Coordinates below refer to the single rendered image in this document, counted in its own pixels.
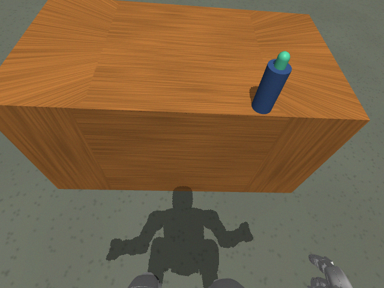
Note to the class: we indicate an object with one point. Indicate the right robot hand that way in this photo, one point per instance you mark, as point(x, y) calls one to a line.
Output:
point(335, 277)

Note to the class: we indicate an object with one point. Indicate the bottle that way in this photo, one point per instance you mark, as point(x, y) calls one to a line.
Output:
point(276, 73)

